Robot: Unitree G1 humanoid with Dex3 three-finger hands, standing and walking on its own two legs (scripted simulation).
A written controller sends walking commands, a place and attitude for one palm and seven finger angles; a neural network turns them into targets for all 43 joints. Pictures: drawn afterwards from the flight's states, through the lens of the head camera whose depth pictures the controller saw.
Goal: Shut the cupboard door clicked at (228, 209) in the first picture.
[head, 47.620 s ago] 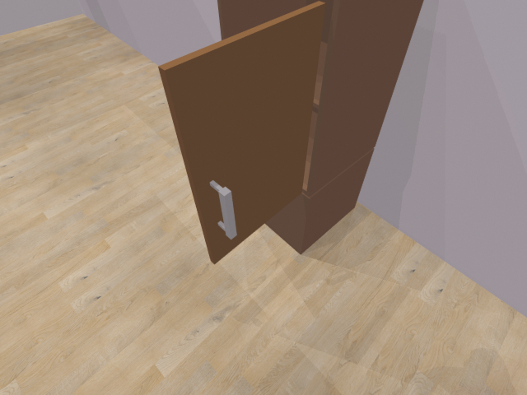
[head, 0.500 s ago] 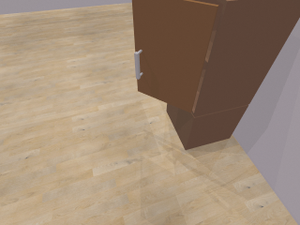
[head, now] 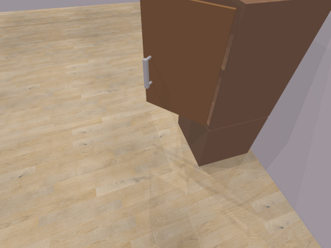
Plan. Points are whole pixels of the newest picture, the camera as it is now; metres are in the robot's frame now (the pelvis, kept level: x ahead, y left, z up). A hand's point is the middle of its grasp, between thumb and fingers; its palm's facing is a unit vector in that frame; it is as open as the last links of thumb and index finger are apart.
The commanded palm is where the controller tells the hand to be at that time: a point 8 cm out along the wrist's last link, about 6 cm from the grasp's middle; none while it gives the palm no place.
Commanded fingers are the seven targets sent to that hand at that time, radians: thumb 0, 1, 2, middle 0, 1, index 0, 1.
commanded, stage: look to check the result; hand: left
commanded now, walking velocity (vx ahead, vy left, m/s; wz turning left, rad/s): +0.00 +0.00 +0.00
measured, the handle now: (148, 72) +0.93 +0.13 -0.11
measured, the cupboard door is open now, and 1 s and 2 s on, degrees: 42 42 42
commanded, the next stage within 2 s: walk to a spot facing it in 0.50 s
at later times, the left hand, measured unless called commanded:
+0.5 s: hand out of the picture +0.05 +0.19 -0.17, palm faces +0.01 -0.96 -0.27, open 7.4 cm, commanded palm none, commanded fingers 0.00 0.90 0.90 -0.20 -0.30 -0.20 -0.30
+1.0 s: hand out of the picture +0.03 +0.20 -0.20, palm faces +0.19 -0.96 -0.21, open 7.4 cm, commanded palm none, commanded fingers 0.00 0.90 0.90 -0.20 -0.30 -0.20 -0.30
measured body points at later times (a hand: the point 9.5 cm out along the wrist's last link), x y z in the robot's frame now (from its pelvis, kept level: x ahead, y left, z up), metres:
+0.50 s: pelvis +0.02 -0.02 +0.00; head +0.03 -0.02 +0.45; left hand +0.05 +0.24 -0.15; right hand +0.06 -0.27 -0.15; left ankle +0.05 +0.11 -0.74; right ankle -0.02 -0.12 -0.74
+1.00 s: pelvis +0.03 +0.00 -0.02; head +0.06 +0.03 +0.42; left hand +0.02 +0.25 -0.19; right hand +0.10 -0.24 -0.17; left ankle +0.05 +0.11 -0.75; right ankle -0.02 -0.12 -0.74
